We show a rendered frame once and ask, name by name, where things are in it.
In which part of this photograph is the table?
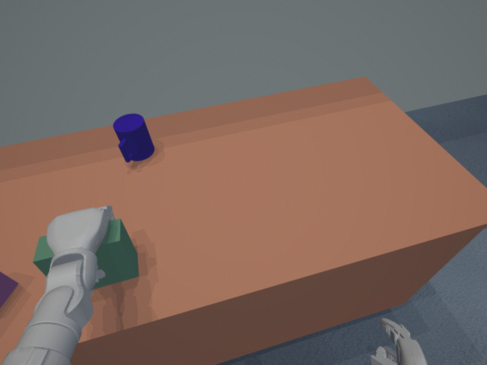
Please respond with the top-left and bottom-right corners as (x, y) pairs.
(0, 77), (487, 365)

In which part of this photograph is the sponge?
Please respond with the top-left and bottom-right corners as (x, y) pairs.
(33, 218), (139, 289)

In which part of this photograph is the robot left forearm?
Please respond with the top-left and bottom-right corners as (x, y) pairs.
(1, 249), (97, 365)

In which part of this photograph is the robot right hand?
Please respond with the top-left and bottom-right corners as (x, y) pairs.
(371, 318), (428, 365)

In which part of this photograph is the robot left hand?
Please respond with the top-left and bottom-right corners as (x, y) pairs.
(46, 206), (115, 283)

